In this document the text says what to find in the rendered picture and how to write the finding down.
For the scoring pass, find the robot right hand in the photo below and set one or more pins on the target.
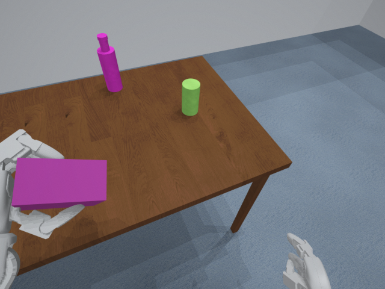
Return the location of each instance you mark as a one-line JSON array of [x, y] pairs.
[[311, 272]]

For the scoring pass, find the robot left hand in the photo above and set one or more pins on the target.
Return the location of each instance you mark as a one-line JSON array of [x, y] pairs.
[[21, 145]]

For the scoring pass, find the robot left forearm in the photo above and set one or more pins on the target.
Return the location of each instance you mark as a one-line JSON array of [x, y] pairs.
[[9, 260]]

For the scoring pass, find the table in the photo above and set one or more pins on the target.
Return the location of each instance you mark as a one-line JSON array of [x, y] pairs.
[[159, 160]]

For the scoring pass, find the sponge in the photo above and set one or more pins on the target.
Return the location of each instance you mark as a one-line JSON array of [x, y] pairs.
[[44, 183]]

